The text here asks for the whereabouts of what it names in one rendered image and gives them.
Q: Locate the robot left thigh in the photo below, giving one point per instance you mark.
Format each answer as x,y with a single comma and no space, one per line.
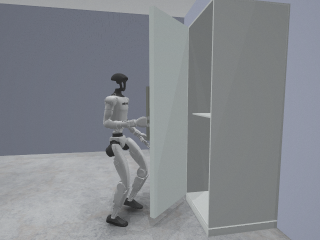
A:
137,154

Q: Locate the right robot upper arm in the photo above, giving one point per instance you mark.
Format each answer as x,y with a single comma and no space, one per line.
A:
110,102

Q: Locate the fridge door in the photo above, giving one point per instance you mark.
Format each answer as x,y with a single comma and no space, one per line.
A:
168,109

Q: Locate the right robot hand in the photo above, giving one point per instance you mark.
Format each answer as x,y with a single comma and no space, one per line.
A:
142,122

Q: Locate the humanoid robot head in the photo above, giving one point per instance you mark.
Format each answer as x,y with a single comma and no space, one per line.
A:
119,78

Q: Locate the left robot forearm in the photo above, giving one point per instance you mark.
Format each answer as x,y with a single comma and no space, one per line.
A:
134,130

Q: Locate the right robot forearm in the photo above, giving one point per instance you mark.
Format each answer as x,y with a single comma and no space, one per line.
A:
120,124

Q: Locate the handle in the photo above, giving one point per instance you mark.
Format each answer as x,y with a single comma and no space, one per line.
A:
147,112

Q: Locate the left robot hand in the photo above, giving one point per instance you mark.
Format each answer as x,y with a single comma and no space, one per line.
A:
142,137

